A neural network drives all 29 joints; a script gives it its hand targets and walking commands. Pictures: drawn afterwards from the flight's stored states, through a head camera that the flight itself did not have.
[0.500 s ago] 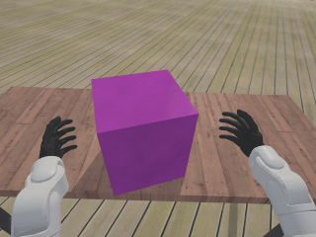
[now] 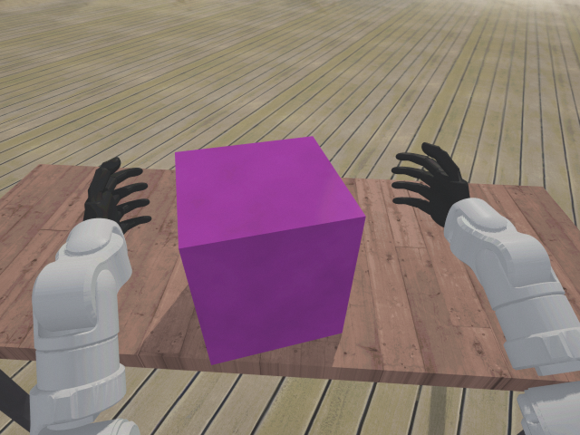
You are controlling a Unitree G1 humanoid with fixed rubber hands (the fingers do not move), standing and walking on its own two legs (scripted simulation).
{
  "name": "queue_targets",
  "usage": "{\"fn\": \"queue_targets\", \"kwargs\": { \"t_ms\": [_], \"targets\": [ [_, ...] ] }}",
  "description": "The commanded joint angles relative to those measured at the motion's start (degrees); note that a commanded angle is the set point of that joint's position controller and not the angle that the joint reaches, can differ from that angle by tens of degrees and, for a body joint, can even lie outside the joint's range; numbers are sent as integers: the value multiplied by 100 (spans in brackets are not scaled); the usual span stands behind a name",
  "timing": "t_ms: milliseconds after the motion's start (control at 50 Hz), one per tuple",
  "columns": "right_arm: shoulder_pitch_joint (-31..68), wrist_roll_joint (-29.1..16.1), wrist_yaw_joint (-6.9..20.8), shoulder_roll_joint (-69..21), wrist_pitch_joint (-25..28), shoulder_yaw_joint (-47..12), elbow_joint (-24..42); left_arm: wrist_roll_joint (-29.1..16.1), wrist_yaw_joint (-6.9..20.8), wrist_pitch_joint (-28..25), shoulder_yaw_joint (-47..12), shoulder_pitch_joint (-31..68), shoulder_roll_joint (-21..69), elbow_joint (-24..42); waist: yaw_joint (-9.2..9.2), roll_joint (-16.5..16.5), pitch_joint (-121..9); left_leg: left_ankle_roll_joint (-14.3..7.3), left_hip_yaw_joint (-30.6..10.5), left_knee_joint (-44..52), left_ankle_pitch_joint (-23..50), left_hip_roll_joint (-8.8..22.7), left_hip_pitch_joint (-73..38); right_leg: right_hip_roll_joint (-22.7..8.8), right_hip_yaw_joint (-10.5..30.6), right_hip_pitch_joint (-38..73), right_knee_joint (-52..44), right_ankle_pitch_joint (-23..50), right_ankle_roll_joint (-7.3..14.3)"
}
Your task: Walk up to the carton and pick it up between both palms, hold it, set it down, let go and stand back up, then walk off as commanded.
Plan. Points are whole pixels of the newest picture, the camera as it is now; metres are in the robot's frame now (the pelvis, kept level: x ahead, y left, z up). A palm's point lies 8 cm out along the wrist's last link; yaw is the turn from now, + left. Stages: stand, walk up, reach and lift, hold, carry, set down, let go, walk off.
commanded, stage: reach and lift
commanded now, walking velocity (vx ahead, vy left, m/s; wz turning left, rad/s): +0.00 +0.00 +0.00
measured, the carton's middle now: (263, 247) +0.38 +0.09 +0.09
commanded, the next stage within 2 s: none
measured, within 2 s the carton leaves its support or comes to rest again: neither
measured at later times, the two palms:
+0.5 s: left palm (104, 185) +0.33 +0.26 +0.23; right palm (427, 155) +0.44 -0.13 +0.24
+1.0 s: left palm (132, 206) +0.35 +0.25 +0.18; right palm (405, 175) +0.45 -0.12 +0.19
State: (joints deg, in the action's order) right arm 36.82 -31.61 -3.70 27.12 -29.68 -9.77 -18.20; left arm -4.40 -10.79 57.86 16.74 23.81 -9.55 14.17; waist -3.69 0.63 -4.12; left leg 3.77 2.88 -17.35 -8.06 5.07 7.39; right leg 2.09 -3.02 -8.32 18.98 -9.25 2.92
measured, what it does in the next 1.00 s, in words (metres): stands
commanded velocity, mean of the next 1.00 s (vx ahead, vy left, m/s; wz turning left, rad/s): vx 0.00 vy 0.00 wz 0.00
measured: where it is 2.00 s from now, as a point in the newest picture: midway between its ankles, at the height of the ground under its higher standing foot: outside the picture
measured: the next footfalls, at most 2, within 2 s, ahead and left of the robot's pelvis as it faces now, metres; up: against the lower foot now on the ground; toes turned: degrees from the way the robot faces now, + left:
none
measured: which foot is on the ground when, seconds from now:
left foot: down 0.00-1.00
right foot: down 0.00-1.00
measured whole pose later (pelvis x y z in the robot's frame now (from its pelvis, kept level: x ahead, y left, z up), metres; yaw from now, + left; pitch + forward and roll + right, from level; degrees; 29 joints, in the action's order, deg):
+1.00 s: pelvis +0.01 +0.00 +0.00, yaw +0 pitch +4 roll +0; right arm 51.4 -29.8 -4.1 24.1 -24.5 -11.8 -35.9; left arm -4.5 -9.3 47.4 15.5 33.9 -8.7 -2.9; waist -6.5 1.9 -3.9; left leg 3.6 2.2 -19.6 -9.2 5.3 14.4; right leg 2.3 -3.5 -13.7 18.1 -8.8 2.5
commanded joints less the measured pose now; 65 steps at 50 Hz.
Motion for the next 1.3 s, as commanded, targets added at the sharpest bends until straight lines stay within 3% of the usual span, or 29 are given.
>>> {"fn": "queue_targets", "kwargs": {
  "t_ms": [0,100,160,340,360,380,440,500,600,680,700,720,740,800,820,860,900,920,940,980,1000,1040,1060,1080,1120,1180,1220,1260,1280],
  "targets": [
    [2676,46,-66,952,148,440,309,213,1,-207,160,2223,-868,618,-106,-385,-1395,-199,81,25,1128,-603,-333,25,586,699,-317,1007,-378],
    [3216,-125,-48,1047,165,503,148,-1,68,-189,89,2718,-1035,595,77,-223,-1696,-99,31,-106,1199,-613,-312,38,532,626,-337,1076,-349],
    [3005,-124,-43,972,173,318,-208,224,-20,-145,70,2543,-880,525,-85,128,-1614,-69,55,-88,1288,-566,-413,24,570,675,-372,984,-369],
    [3902,-333,24,1174,166,335,-200,-104,-27,-118,-119,3243,-1073,145,-117,131,-2091,42,-40,-327,1780,-578,-240,210,336,860,-179,1757,-318],
    [4201,-328,70,1188,151,356,-585,54,-76,-122,22,3695,-1242,-20,-254,469,-2067,48,34,-243,1588,-579,-157,176,420,664,-216,1338,-300],
    [4182,-305,92,1197,170,279,-420,-25,-70,-162,44,3410,-1080,22,-304,1,-2096,-38,3,-295,1827,-540,-250,214,350,728,-158,1639,-310],
    [4333,-329,144,975,155,189,-1020,-198,-93,-276,-143,3774,-1115,-249,-264,239,-2150,-25,-18,-260,1449,-586,-86,212,295,576,-185,1108,-281],
    [4931,-325,109,1201,107,367,-599,-433,-124,-387,-54,4446,-1456,-635,-367,-174,-2556,-79,10,-263,1072,-562,154,88,484,745,-167,895,-447],
    [5068,-247,130,1311,146,381,-1012,-409,-58,-407,19,4437,-1429,-684,-397,-87,-2803,-6,-57,-325,1777,-584,-157,196,406,914,-111,1864,-429],
    [4619,-256,83,880,15,-90,-2317,-251,175,-441,30,4077,-1173,-1975,-245,-411,-2172,-97,-78,-166,1242,-634,105,-55,507,884,-227,2300,-653],
    [4458,-213,4,858,91,1,-2054,-169,198,-494,-16,3890,-1116,-1721,-203,-152,-2379,-56,-104,-166,1321,-650,115,-83,516,1085,-186,2357,-685],
    [4446,-177,-27,791,171,-79,-1782,-71,209,-596,179,3736,-1104,-1660,-338,-392,-2282,-119,-98,-151,1259,-622,82,-112,526,1100,-221,2444,-772],
    [4325,-13,-34,729,260,282,-2016,-28,242,-751,1,3935,-1100,-1579,-37,-307,-2462,-71,-110,-125,1251,-656,12,6,357,986,-182,2206,-718],
    [4310,-65,18,723,541,326,-1377,-47,183,-989,-88,3704,-976,-777,-106,-31,-2654,-25,-118,-282,1860,-646,-126,96,341,937,-43,2496,-654],
    [4504,224,-32,685,561,530,-1477,-104,261,-1012,-81,3673,-875,-1448,-28,-179,-2297,-61,-105,-248,1637,-660,-56,102,298,745,-134,2268,-625],
    [4350,190,28,409,584,237,-1626,66,303,-1167,28,3479,-905,-2067,-329,-437,-1990,-194,-58,-203,1336,-666,249,65,423,760,-190,1903,-614],
    [4332,183,12,296,696,47,-1166,41,248,-1341,-122,3677,-783,-934,-377,-189,-2287,-121,-15,-293,1715,-643,173,59,421,1032,-59,2101,-609],
    [4563,204,-59,446,847,216,-163,48,109,-1402,83,3850,-1173,-34,-438,-333,-2960,-129,22,-402,2213,-673,89,167,382,1413,180,2735,-597],
    [4434,183,-48,510,876,215,-385,16,57,-1385,-86,3660,-1004,-83,-432,-171,-2786,-40,-45,-503,2631,-646,117,318,302,1303,308,2973,-538],
    [4362,185,17,523,871,266,-448,35,54,-1380,10,3414,-1097,-467,-513,-153,-2384,-109,-23,-453,2098,-603,324,270,453,1030,233,2411,-531],
    [4156,209,35,543,865,397,-736,59,57,-1339,-110,3328,-971,-368,-341,18,-2809,-45,-51,-430,2065,-580,112,249,365,1139,157,2102,-474],
    [4034,406,76,468,846,361,-1286,112,100,-1360,-150,3032,-727,-1334,-490,-310,-2351,-162,10,-293,1302,-526,93,255,311,829,-52,1019,-426],
    [3761,376,94,310,859,294,-1662,73,73,-1344,-245,2979,-660,-1320,-406,-1,-2221,-130,37,-285,1265,-556,30,222,344,660,-130,852,-404],
    [3436,497,56,154,907,300,-1682,54,120,-1435,-357,2772,-404,-1510,-208,-98,-1990,-130,38,-324,1358,-583,73,170,307,685,-157,1059,-489],
    [4046,511,70,281,1113,459,-1094,-55,55,-1683,-414,3508,-698,-869,-363,-69,-2606,-149,58,-362,1251,-575,-21,184,291,618,-87,872,-461],
    [4164,738,-44,249,1423,637,-191,-126,5,-2042,-488,3287,-639,-178,-360,62,-3362,-122,-31,-660,2265,-646,-101,245,318,933,245,2203,-489],
    [3843,960,-61,218,1388,800,-1000,7,83,-2099,-491,2909,-539,-1292,-278,-93,-2824,-136,-71,-540,1904,-645,203,176,319,958,226,2006,-550],
    [3408,939,37,136,1260,718,-1967,125,136,-2053,-511,2766,-440,-1652,-226,69,-2541,-100,-72,-432,1369,-567,-105,194,154,696,30,1017,-502],
    [3489,816,36,101,1280,628,-1695,143,107,-2017,-407,2843,-422,-1161,-268,-75,-2614,-128,4,-371,1299,-512,-178,220,184,712,-15,862,-522]
  ]
}}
